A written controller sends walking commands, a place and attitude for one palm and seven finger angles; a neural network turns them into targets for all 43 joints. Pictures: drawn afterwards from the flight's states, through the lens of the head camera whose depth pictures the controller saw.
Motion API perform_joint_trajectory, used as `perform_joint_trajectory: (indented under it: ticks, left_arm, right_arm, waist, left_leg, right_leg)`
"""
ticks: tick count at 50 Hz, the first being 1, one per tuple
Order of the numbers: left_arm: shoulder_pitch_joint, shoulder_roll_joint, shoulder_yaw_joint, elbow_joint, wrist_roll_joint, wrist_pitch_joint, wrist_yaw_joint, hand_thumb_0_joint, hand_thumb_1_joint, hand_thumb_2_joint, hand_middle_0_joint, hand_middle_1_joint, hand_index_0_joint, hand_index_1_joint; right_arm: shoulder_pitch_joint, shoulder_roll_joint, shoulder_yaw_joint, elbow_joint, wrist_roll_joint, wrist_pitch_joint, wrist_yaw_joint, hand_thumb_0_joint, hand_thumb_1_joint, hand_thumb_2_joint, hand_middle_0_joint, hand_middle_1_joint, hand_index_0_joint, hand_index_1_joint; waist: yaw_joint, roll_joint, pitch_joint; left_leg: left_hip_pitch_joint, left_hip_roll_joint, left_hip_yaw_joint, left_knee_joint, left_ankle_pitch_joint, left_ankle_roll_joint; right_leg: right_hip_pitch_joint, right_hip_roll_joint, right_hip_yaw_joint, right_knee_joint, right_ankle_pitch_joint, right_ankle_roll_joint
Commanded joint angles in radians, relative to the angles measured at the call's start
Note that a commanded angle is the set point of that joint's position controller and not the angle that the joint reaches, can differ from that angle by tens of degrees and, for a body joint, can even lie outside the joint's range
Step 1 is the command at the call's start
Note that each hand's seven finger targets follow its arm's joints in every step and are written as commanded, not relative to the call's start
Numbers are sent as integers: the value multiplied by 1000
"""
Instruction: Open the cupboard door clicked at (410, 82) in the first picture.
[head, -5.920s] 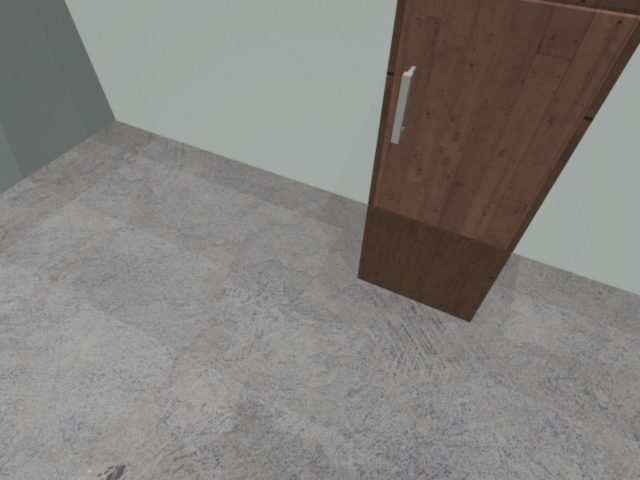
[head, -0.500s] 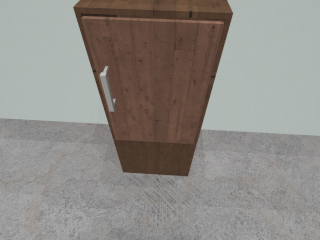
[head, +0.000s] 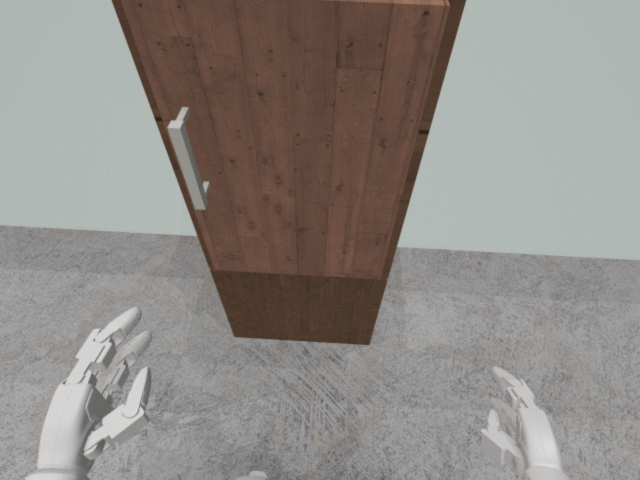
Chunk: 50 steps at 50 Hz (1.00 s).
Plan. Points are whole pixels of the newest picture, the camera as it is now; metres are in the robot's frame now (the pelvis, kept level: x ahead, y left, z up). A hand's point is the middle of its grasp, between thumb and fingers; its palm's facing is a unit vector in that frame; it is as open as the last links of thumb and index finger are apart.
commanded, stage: raise the hand with hooked fingers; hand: left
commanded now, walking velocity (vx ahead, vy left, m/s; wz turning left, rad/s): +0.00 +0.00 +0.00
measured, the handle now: (193, 161) +0.57 +0.24 +0.06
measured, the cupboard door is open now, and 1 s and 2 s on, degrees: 0 0 0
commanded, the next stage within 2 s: move the hooked fingers beside the handle in 1.82 s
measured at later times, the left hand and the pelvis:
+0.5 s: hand (97, 417) +0.19 +0.26 +0.02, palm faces +0.01 -1.00 -0.05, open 10.8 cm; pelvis -0.05 +0.02 -0.03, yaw +0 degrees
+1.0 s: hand (53, 384) +0.21 +0.30 +0.05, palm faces +0.04 -1.00 -0.04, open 13.5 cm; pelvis -0.04 +0.04 -0.01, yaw +1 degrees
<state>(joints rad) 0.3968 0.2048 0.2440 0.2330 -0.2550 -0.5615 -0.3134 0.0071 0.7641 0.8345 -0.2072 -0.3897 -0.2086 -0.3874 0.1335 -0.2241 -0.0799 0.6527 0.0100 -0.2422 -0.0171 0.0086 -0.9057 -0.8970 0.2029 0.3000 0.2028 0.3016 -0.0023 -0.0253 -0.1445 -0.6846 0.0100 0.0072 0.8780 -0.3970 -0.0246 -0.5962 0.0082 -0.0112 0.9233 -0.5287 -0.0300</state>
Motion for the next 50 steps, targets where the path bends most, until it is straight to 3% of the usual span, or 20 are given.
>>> perform_joint_trajectory:
  ticks: [1,4,8,9,12,16,19,23,25,27,29,32,33,36,39,41,43,46,50]
  left_arm:
    - [74,188,186,-121,-122,-100,-188,0,550,750,-225,-525,-225,-525]
    - [-96,204,178,-285,-172,-74,-193,0,480,720,-230,-570,-230,-570]
    - [-197,225,117,-398,-125,-51,-177,0,387,680,-237,-630,-237,-630]
    - [-232,236,106,-412,-126,-34,-182,0,363,670,-238,-645,-238,-645]
    - [-196,256,122,-328,-116,52,-181,0,293,640,-243,-690,-243,-690]
    - [-145,293,183,-270,-136,158,-157,0,200,600,-250,-750,-250,-750]
    - [-132,280,194,-235,-144,184,-113,0,130,570,-255,-795,-255,-795]
    - [-176,272,165,-238,-125,150,-75,0,37,530,-262,-855,-262,-855]
    - [-201,279,155,-247,-119,130,-71,0,-10,510,-265,-885,-265,-885]
    - [-199,277,145,-254,-115,121,-70,0,-57,490,-268,-915,-268,-915]
    - [-219,307,166,-258,-112,119,-64,0,-103,470,-272,-945,-272,-945]
    - [-249,303,154,-285,-106,122,-57,0,-173,440,-277,-990,-277,-990]
    - [-257,306,153,-274,-101,128,-52,0,-197,430,-278,-1005,-278,-1005]
    - [-286,322,159,-286,-96,139,-49,0,-267,400,-283,-1050,-283,-1050]
    - [-307,339,178,-258,-103,161,-54,0,-337,370,-288,-1095,-288,-1095]
    - [-330,339,175,-250,-102,179,-64,0,-383,350,-292,-1125,-292,-1125]
    - [-360,345,175,-236,-101,194,-74,0,-430,330,-295,-1155,-295,-1155]
    - [-409,349,174,-217,-104,213,-96,0,-500,300,-300,-1200,-300,-1200]
    - [-460,380,199,-191,-110,229,-123,0,-500,300,-300,-1200,-300,-1200]
  right_arm:
    - [-25,-145,-41,-207,17,-59,-15,0,-900,-900,200,300,200,300]
    - [22,-135,-26,-220,17,-58,-42,0,-900,-900,200,300,200,300]
    - [41,-136,-12,-199,11,-57,-70,0,-900,-900,200,300,200,300]
    - [44,-141,-5,-197,11,-58,-76,0,-900,-900,200,300,200,300]
    - [35,-143,5,-194,23,-51,-86,0,-900,-900,200,300,200,300]
    - [28,-137,21,-218,31,-37,-86,0,-900,-900,200,300,200,300]
    - [23,-131,28,-228,28,-33,-83,0,-900,-900,200,300,200,300]
    - [51,-146,33,-232,25,-42,-74,0,-900,-900,200,300,200,300]
    - [63,-157,32,-237,26,-47,-73,0,-900,-900,200,300,200,300]
    - [77,-162,32,-237,27,-54,-70,0,-900,-900,200,300,200,300]
    - [85,-171,31,-234,28,-55,-72,0,-900,-900,200,300,200,300]
    - [91,-178,35,-236,30,-56,-72,0,-900,-900,200,300,200,300]
    - [93,-180,35,-231,31,-54,-74,0,-900,-900,200,300,200,300]
    - [99,-183,40,-235,30,-51,-73,0,-900,-900,200,300,200,300]
    - [106,-186,44,-238,31,-43,-75,0,-900,-900,200,300,200,300]
    - [103,-186,47,-240,31,-38,-73,0,-900,-900,200,300,200,300]
    - [103,-188,49,-242,32,-34,-74,0,-900,-900,200,300,200,300]
    - [107,-187,53,-244,33,-30,-76,0,-900,-900,200,300,200,300]
    - [110,-189,56,-242,31,-27,-78,0,-900,-900,200,300,200,300]
  waist:
    - [52,6,-242]
    - [7,28,-273]
    - [-28,121,-242]
    - [-38,105,-228]
    - [-26,92,-192]
    - [20,104,-206]
    - [31,55,-175]
    - [9,60,-136]
    - [4,48,-142]
    - [2,78,-152]
    - [3,76,-149]
    - [-2,127,-142]
    - [-9,117,-127]
    - [-4,163,-142]
    - [-3,133,-134]
    - [-6,170,-132]
    - [-10,150,-133]
    - [-14,169,-138]
    - [-11,155,-159]
  left_leg:
    - [-5,-41,21,154,278,27]
    - [-40,-23,0,221,234,41]
    - [-18,4,-22,224,218,61]
    - [-23,8,-36,228,217,66]
    - [-45,9,-42,184,160,67]
    - [-19,5,-47,108,130,61]
    - [-16,5,-57,67,98,58]
    - [-16,1,-57,32,1,56]
    - [-4,1,-59,17,-18,58]
    - [23,1,-63,-3,-30,57]
    - [35,2,-70,-14,-35,56]
    - [76,6,-85,-50,-59,52]
    - [88,9,-92,-61,-68,51]
    - [128,12,-106,-81,-53,44]
    - [137,12,-113,-92,-32,44]
    - [156,12,-108,-97,-21,40]
    - [167,12,-108,-100,-3,40]
    - [197,11,-105,-100,27,39]
    - [224,10,-99,-92,101,39]
  right_leg:
    - [-40,-30,59,42,558,43]
    - [-74,-22,116,32,489,64]
    - [-146,-7,98,15,388,43]
    - [-159,2,93,18,374,40]
    - [-164,6,76,-26,249,34]
    - [-110,10,45,-65,147,25]
    - [-116,20,18,-81,80,21]
    - [-169,19,1,-97,-37,22]
    - [-173,22,-9,-91,-42,18]
    - [-173,23,-24,-85,-21,15]
    - [-166,29,-31,-80,-6,10]
    - [-172,29,-50,-72,21,7]
    - [-176,31,-55,-75,28,7]
    - [-162,32,-62,-71,61,2]
    - [-137,40,-65,-85,84,0]
    - [-135,37,-66,-95,96,1]
    - [-122,39,-68,-104,111,3]
    - [-118,43,-66,-115,133,0]
    - [-96,46,-66,-123,177,-2]
